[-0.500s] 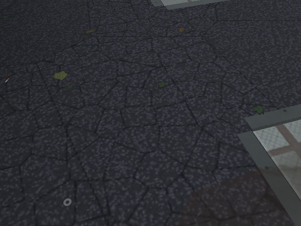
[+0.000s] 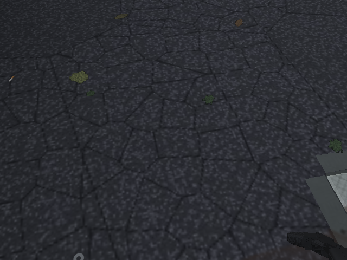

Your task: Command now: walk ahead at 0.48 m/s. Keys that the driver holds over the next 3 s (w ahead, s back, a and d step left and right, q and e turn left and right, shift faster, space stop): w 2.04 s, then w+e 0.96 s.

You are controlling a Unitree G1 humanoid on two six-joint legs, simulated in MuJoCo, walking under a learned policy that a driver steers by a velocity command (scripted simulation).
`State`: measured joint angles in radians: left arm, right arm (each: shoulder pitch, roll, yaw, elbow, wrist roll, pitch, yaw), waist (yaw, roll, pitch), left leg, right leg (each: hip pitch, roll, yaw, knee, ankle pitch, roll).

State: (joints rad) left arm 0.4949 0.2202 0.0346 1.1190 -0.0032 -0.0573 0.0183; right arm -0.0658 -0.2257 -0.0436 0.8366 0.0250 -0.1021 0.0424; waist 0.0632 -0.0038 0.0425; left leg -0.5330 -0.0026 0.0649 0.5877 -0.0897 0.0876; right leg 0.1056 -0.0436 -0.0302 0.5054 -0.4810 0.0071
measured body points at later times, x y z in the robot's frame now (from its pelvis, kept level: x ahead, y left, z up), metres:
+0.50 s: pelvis +0.29 -0.01 +0.02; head +0.32 -0.02 +0.47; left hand +0.50 +0.21 -0.08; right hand +0.23 -0.28 -0.13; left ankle +0.13 +0.10 -0.71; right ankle +0.45 -0.14 -0.70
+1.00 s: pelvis +0.57 -0.02 +0.03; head +0.60 -0.02 +0.48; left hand +0.53 +0.24 -0.11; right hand +0.78 -0.25 -0.08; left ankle +0.76 +0.12 -0.68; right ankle +0.45 -0.13 -0.71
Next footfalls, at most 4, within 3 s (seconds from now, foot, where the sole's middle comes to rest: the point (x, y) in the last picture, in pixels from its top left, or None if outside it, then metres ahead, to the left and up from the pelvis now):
0.54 right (227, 250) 0.49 -0.13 -0.75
1.08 left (166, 173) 0.80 0.11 -0.75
1.64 right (219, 118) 1.13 -0.12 -0.75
2.18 left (171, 74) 1.43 0.13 -0.75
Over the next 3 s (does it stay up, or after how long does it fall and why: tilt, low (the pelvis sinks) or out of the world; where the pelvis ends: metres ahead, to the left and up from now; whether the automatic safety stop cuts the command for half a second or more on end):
stays up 1.68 -0.10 0.03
